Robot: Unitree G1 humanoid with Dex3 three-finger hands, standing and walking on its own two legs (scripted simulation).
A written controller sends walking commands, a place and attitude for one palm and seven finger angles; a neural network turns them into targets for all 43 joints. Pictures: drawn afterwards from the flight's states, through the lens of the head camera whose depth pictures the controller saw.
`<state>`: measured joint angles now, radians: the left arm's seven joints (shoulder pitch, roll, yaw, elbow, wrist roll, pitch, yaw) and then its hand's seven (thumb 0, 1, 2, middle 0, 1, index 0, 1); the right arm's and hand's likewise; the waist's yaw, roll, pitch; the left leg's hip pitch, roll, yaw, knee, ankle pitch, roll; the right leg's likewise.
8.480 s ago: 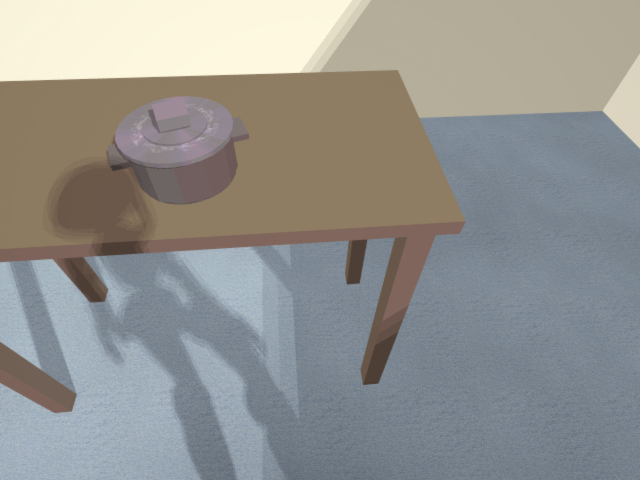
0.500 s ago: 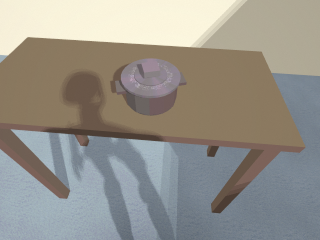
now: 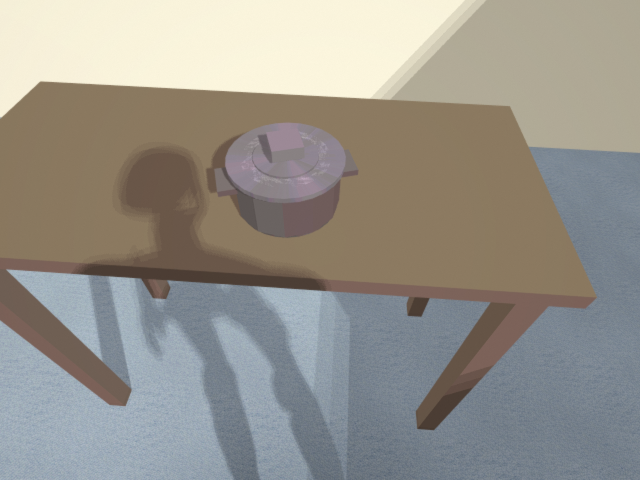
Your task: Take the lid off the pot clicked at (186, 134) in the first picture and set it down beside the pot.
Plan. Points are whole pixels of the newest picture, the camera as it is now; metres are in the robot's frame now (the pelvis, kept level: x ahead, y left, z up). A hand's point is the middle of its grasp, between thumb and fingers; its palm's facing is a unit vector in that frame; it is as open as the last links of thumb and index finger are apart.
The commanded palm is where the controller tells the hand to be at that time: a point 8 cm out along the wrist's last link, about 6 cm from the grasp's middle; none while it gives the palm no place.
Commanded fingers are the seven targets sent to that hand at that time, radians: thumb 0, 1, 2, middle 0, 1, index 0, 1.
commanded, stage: look again from close up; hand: left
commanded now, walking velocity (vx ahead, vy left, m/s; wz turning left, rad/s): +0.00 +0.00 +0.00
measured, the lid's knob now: (285, 145) +0.52 +0.09 +0.14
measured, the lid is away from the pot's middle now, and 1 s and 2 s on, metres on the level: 0.00 0.00 0.00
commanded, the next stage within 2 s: lift the closed hand beside the body in 0.46 s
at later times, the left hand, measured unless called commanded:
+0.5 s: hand out of the picture +0.01 +0.16 -0.18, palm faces +0.03 -0.98 -0.18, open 7.3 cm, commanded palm none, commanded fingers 0.00 0.90 0.90 -0.20 -0.30 -0.20 -0.30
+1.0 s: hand (150, 465) +0.14 +0.20 +0.00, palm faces +0.29 -0.91 -0.29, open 4.1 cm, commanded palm +0.10 +0.23 +0.04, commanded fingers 0.00 0.90 0.90 -1.21 -1.40 -1.21 -1.40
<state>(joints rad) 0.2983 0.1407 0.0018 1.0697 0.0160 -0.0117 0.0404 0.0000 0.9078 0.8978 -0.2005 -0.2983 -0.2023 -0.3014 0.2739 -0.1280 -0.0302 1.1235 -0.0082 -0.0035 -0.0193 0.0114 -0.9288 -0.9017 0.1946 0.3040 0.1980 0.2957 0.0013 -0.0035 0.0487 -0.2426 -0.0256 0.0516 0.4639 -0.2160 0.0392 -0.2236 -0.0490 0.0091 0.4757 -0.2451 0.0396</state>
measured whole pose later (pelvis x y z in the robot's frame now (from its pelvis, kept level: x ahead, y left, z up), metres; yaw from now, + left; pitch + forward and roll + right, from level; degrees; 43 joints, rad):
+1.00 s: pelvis +0.02 -0.02 +0.00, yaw +2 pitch -2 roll +0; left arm 0.66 0.22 0.07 -0.13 -0.02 -0.04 0.08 0.01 0.90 0.90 -0.80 -0.95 -0.80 -0.95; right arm 0.12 -0.22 -0.02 0.51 0.03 -0.21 -0.03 0.01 -0.91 -0.90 0.19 0.30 0.20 0.30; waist 0.07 0.01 -0.02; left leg -0.19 0.00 0.00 0.50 -0.26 0.01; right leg -0.15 -0.03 -0.04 0.48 -0.29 0.01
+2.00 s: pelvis +0.04 -0.02 +0.00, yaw +1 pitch -3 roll +0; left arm 0.59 0.33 0.28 -0.53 -0.03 -0.12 0.08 0.01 0.89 0.90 -1.30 -1.50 -1.31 -1.50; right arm 0.16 -0.18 0.02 0.60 0.01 -0.17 -0.06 0.01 -0.91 -0.90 0.20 0.30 0.20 0.30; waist 0.09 0.05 0.01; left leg -0.14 0.00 0.01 0.47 -0.28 0.01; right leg -0.09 -0.02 -0.03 0.44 -0.30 0.01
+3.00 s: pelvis -0.01 -0.01 +0.00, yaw +3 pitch -1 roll +0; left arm -0.04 0.79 0.15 -0.27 0.66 0.00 -0.43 0.00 -0.19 1.57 -0.96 -0.31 -0.96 -0.32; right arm 0.15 -0.30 0.01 0.54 0.06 0.03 -0.01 0.01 -0.91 -0.90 0.20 0.30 0.20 0.30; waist 0.07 0.13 0.02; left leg -0.26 -0.02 0.00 0.45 -0.18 0.03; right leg -0.21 -0.04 -0.05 0.44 -0.22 0.03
